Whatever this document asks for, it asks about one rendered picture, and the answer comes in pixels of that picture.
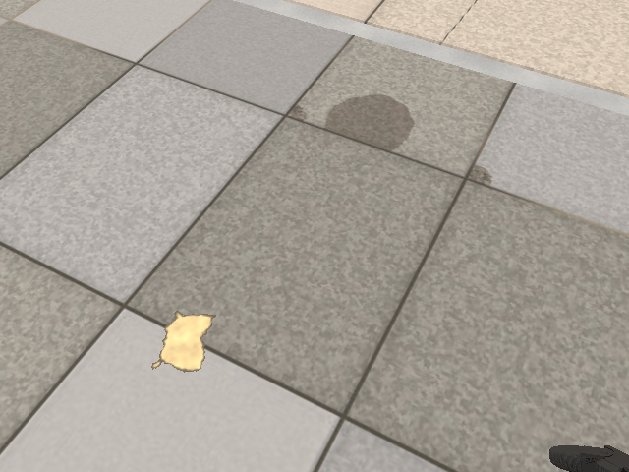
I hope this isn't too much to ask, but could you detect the robot right hand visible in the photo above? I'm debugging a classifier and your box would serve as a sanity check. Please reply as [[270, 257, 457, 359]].
[[549, 445, 629, 472]]

